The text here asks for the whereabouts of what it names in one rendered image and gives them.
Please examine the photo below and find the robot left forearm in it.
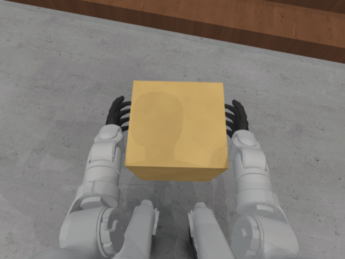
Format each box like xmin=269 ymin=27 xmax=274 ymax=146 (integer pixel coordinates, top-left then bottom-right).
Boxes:
xmin=59 ymin=124 xmax=125 ymax=247

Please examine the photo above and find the left robot upper arm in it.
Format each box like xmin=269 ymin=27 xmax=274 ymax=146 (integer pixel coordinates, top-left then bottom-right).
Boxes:
xmin=28 ymin=206 xmax=125 ymax=259

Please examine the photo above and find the right robot thigh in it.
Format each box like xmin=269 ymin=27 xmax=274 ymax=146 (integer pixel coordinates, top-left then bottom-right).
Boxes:
xmin=188 ymin=207 xmax=235 ymax=259

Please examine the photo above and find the right robot upper arm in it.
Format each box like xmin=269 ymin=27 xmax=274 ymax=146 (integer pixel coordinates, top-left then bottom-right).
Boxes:
xmin=231 ymin=213 xmax=317 ymax=259

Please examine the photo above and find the robot left hand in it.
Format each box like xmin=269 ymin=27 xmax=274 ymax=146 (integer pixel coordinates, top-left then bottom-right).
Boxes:
xmin=106 ymin=96 xmax=131 ymax=132

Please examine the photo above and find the robot thigh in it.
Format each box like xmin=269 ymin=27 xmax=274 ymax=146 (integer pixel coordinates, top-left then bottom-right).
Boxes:
xmin=188 ymin=207 xmax=235 ymax=259
xmin=112 ymin=205 xmax=160 ymax=259

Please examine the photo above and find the robot right hand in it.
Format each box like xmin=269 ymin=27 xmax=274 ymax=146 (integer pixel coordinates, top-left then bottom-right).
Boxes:
xmin=224 ymin=100 xmax=249 ymax=138

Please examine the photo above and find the left robot thigh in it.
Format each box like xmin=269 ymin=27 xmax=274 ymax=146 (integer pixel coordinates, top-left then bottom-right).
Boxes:
xmin=112 ymin=205 xmax=160 ymax=259

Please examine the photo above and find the robot right forearm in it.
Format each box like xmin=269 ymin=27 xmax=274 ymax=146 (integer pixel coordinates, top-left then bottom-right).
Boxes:
xmin=228 ymin=129 xmax=299 ymax=255

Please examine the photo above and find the carton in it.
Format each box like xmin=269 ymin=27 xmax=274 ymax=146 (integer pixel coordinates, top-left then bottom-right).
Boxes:
xmin=125 ymin=80 xmax=229 ymax=182

